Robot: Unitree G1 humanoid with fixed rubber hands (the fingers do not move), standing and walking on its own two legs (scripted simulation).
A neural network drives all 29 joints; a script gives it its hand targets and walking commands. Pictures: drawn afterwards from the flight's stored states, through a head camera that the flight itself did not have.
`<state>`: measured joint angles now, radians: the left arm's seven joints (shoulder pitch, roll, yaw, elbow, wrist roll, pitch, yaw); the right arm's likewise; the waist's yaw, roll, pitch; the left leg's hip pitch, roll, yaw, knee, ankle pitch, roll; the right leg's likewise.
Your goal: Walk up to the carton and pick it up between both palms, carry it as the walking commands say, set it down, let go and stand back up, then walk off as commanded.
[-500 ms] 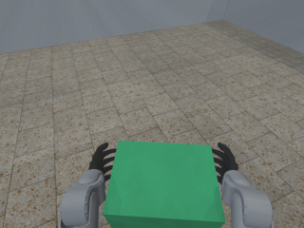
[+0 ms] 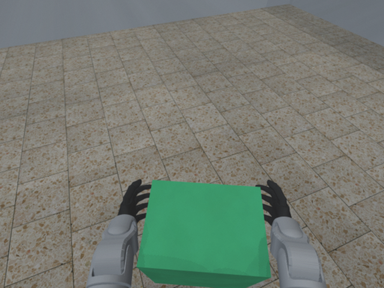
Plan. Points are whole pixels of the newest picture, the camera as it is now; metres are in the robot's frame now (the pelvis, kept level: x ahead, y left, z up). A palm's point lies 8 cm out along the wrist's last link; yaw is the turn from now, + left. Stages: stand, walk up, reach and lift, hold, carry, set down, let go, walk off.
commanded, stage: carry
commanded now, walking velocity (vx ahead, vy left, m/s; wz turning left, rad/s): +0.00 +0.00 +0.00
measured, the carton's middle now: (201, 240) +0.26 +0.00 -0.06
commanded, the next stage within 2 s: hold in 1.58 s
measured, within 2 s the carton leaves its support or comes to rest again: neither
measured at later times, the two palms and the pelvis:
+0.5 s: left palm (131, 210) +0.27 +0.14 +0.05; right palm (290, 214) +0.27 -0.16 +0.06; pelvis +0.01 +0.00 +0.00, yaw +0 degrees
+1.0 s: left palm (140, 211) +0.28 +0.13 +0.03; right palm (291, 214) +0.28 -0.18 +0.03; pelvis +0.01 -0.02 +0.00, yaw +0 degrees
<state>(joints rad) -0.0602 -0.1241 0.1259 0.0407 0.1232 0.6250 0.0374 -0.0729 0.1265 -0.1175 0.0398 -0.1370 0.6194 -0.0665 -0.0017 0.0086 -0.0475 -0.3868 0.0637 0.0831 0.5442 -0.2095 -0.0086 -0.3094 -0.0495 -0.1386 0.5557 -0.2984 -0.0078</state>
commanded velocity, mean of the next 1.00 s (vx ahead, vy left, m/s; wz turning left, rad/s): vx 0.00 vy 0.00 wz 0.00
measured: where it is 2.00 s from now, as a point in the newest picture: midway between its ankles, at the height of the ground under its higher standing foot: outside the picture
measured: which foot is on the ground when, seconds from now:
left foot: down 0.00-1.00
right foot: down 0.00-1.00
